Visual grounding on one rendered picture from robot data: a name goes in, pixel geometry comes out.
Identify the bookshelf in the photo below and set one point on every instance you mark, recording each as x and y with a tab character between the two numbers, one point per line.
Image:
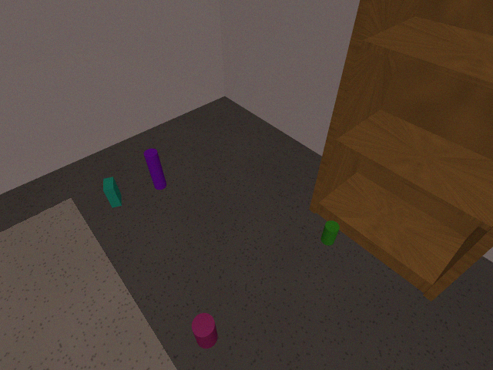
407	167

